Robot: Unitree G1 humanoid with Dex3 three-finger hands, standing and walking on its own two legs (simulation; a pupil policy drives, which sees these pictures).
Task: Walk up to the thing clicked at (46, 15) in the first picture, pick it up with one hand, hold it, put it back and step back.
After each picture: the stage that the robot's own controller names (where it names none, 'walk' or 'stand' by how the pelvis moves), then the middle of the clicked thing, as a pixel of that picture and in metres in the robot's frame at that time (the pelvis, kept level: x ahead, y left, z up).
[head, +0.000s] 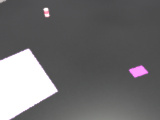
stand; (46, 12) +2.11 +0.58 -0.72
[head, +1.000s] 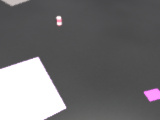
walk; (59, 20) +2.01 +0.29 -0.70
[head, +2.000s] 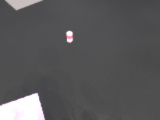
walk; (69, 36) +1.40 +0.17 -0.71
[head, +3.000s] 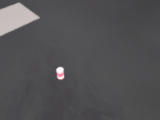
walk; (60, 73) +0.91 +0.20 -0.72
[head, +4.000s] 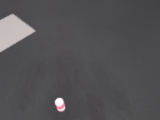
walk; (60, 104) +0.56 +0.22 -0.69
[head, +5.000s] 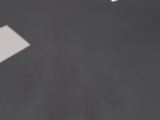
stand; out of the picture +0.39 +0.23 -0.69
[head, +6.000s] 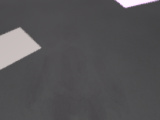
stand; out of the picture +0.37 +0.19 -0.72
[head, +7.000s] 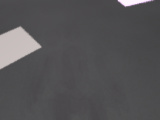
stand; out of the picture +0.38 +0.20 -0.73
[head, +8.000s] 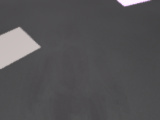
stand; out of the picture +0.38 +0.21 -0.72
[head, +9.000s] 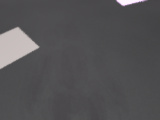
stand; out of the picture +0.37 +0.21 -0.73
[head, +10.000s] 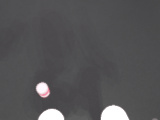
go down; (43, 90) +0.42 +0.21 -0.51
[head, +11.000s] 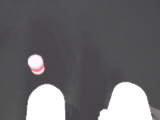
go down; (36, 65) +0.46 +0.21 -0.33
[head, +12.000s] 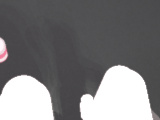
close in; out of the picture +0.45 +0.24 -0.24
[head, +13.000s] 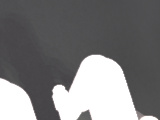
close; out of the picture +0.45 +0.27 -0.23
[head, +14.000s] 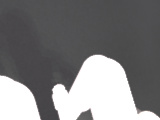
lift; out of the picture +0.44 +0.26 -0.23
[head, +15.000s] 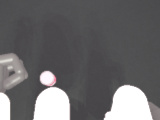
lift; (48, 79) +0.41 +0.18 -0.36
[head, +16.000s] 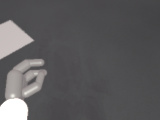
close; out of the picture +0.35 +0.17 -0.66
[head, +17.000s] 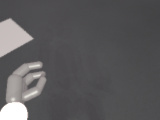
close; out of the picture +0.36 +0.19 -0.68
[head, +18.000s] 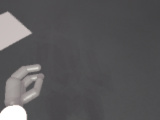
stand; out of the picture +0.34 +0.18 -0.67
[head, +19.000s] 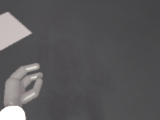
stand; out of the picture +0.35 +0.18 -0.67
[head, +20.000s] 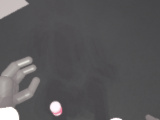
stand; (56, 108) +0.38 +0.18 -0.56
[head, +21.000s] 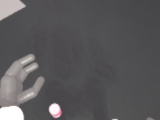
stand; (55, 110) +0.37 +0.18 -0.57
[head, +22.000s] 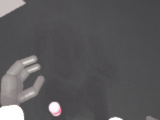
stand; (55, 109) +0.37 +0.18 -0.56
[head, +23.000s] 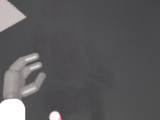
stand; (55, 118) +0.36 +0.18 -0.62
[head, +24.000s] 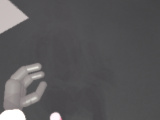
stand; (56, 119) +0.35 +0.18 -0.62
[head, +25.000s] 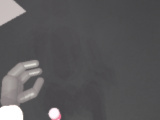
close; (55, 115) +0.36 +0.18 -0.60
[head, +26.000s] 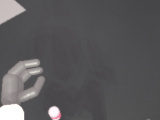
close; (54, 113) +0.37 +0.18 -0.59
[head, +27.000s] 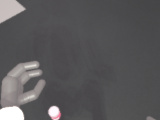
close; (54, 113) +0.37 +0.18 -0.58
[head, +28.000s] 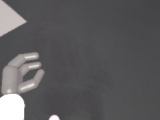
close; out of the picture +0.36 +0.18 -0.63
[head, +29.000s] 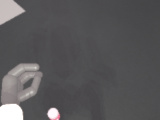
close; (54, 115) +0.36 +0.18 -0.60
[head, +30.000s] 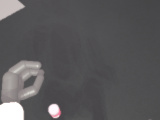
close; (54, 111) +0.37 +0.18 -0.58
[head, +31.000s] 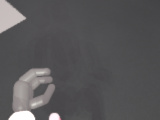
close; out of the picture +0.36 +0.18 -0.61
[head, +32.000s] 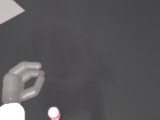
close; (54, 114) +0.37 +0.18 -0.59
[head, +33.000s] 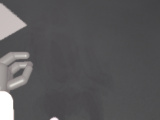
close; out of the picture +0.35 +0.18 -0.64
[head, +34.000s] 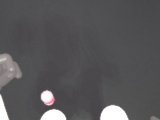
crouch; (48, 98) +0.38 +0.19 -0.51
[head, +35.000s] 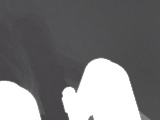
lower; out of the picture +0.41 +0.23 -0.24
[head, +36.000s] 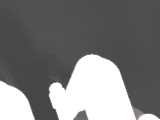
lower; out of the picture +0.40 +0.24 -0.23
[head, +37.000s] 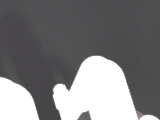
lower; out of the picture +0.40 +0.24 -0.23
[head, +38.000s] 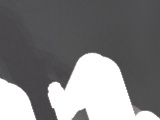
lower; out of the picture +0.40 +0.24 -0.23
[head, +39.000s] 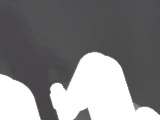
lower; out of the picture +0.40 +0.23 -0.22
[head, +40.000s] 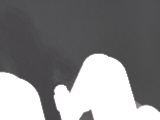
withdraw; out of the picture +0.38 +0.21 -0.21
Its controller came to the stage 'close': yes
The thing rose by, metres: 0.01
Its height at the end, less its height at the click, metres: +0.01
